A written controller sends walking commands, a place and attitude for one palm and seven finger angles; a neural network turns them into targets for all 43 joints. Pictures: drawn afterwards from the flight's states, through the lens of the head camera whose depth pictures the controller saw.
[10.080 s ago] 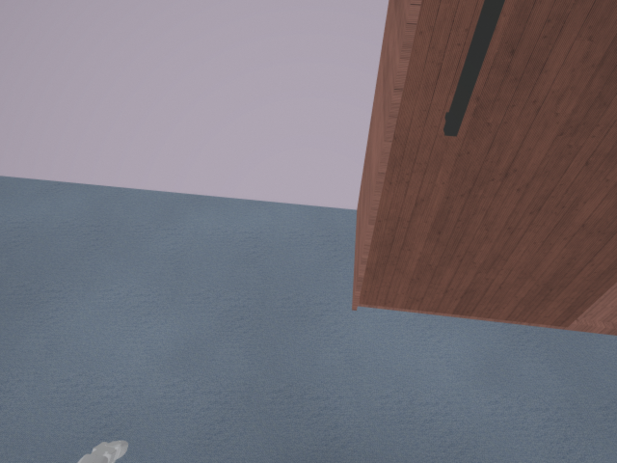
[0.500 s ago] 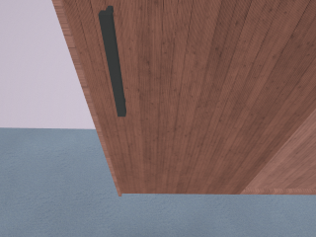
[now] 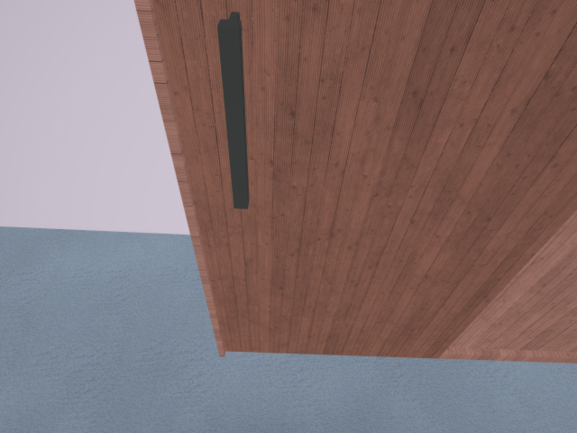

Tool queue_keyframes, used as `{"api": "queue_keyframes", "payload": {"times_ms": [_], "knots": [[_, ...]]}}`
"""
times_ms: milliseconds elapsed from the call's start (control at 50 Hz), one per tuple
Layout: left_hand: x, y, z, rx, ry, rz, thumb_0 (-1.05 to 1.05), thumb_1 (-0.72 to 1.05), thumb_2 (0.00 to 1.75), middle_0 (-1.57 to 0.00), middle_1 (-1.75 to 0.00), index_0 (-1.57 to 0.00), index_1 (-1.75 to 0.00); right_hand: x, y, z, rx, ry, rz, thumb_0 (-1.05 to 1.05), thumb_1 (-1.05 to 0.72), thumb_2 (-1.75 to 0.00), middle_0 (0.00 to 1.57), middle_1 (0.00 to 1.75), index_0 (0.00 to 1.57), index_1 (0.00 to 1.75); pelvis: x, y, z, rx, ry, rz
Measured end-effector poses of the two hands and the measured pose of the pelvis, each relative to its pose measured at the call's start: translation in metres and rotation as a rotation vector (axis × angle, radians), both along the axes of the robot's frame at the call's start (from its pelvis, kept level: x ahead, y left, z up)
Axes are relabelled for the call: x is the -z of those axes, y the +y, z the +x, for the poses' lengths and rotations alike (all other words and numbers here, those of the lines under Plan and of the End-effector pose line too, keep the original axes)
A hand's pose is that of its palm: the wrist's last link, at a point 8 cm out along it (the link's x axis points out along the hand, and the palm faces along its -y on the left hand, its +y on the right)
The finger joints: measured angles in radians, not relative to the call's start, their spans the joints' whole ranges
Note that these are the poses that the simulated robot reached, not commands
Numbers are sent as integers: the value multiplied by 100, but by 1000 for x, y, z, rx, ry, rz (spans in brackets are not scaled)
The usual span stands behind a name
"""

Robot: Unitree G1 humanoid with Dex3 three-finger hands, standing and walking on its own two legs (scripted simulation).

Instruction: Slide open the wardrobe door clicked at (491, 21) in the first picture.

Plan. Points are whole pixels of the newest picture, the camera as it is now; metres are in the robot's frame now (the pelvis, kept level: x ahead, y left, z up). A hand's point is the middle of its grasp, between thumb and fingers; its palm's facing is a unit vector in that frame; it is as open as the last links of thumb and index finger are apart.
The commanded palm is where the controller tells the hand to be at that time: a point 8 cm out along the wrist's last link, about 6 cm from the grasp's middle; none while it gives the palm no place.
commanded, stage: look again from close up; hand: left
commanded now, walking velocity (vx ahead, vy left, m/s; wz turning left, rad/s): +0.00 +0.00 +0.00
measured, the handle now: (238, 124) +0.48 +0.12 +0.19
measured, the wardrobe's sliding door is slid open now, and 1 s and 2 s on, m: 0.00 0.00 0.00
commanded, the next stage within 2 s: none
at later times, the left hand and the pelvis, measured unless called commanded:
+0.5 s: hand out of the picture -0.04 +0.15 -0.18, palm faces +0.02 -0.99 -0.14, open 7.4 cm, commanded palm none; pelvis +0.00 +0.00 +0.00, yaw -1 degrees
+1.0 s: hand out of the picture -0.05 +0.14 -0.18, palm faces +0.03 -0.99 -0.13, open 7.4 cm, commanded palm none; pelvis +0.00 -0.01 +0.00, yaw -1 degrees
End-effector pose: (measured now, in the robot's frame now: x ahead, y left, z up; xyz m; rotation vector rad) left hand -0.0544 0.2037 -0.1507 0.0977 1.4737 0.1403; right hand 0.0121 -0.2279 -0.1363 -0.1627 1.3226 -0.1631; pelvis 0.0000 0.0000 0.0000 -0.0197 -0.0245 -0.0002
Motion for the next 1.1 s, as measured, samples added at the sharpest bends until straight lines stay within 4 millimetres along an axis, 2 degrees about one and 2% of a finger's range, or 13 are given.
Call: {"api": "queue_keyframes", "payload": {"times_ms": [360,580,1100], "knots": [[1,0,6,13,1,-14,0,91,90,-20,-29,-20,-29,2,15,-24,37,71,22,0,-91,-90,19,30,20,30,-1,4,-2,8,6,1],[0,0,9,14,4,-10,0,91,90,-20,-29,-20,-29,3,21,-30,55,86,38,0,-91,-90,19,30,20,30,-2,4,0,11,5,5],[-4,-23,8,7,20,-22,0,91,90,-20,-29,-20,-29,3,8,-29,60,102,47,0,-91,-90,19,30,20,30,-4,-12,4,12,16,9]]}}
